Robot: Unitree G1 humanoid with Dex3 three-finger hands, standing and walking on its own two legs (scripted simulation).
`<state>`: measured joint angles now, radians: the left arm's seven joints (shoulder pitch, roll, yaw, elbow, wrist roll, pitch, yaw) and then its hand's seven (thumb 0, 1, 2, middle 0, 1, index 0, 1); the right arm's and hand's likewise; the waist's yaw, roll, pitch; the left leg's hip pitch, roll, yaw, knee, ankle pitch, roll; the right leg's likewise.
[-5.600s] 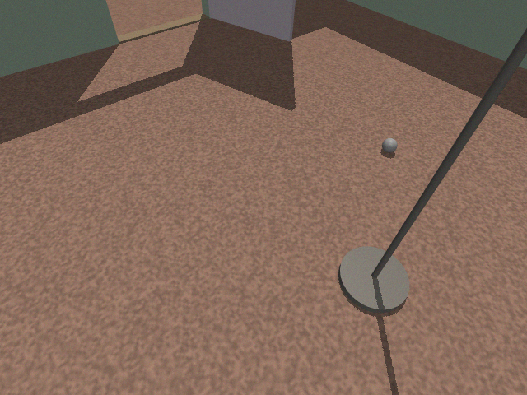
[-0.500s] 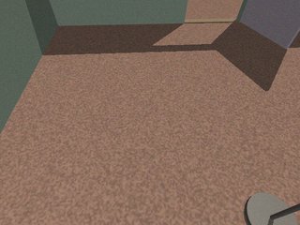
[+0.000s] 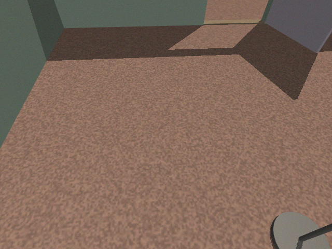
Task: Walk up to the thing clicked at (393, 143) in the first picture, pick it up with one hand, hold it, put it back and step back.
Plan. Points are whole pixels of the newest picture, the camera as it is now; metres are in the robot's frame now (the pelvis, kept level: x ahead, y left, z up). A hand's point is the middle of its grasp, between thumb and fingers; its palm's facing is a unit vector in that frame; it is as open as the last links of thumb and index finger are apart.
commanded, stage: stand
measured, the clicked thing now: out of the picture +0.78 -1.45 -0.74
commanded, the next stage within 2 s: walk up in 0.02 s
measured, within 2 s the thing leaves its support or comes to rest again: neither
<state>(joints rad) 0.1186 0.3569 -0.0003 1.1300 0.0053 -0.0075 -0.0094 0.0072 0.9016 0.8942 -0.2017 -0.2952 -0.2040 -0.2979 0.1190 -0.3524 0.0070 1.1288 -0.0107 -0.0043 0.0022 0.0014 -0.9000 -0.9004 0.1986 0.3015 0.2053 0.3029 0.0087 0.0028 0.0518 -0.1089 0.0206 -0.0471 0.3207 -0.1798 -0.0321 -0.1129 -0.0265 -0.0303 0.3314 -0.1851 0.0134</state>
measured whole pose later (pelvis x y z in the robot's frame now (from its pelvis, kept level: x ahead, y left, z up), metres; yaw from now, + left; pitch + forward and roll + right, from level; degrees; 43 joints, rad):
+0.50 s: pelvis +0.12 +0.07 -0.01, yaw +1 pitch -3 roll +1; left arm 0.26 0.46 0.06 1.02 0.01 -0.01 -0.07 0.01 0.91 0.89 -0.20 -0.29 -0.20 -0.30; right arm 0.28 -0.39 -0.09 0.98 -0.03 -0.07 0.05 0.00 -0.90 -0.90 0.20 0.30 0.21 0.30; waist 0.00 -0.08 0.03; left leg -0.18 0.01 0.11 0.50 -0.27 0.02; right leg -0.43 -0.01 0.07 1.06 -0.34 -0.04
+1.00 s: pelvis +0.37 +0.00 -0.01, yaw -2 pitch -3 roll +2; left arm 0.17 0.36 0.05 0.86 -0.02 -0.08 -0.06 0.00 0.90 0.89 -0.20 -0.30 -0.21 -0.30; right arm 0.30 -0.41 -0.05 0.90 0.00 -0.05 0.03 0.01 -0.90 -0.90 0.20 0.30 0.21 0.30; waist 0.01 0.02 0.09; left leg -0.37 0.04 -0.01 1.16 -0.36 0.04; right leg -0.25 -0.03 -0.06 0.52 -0.23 -0.05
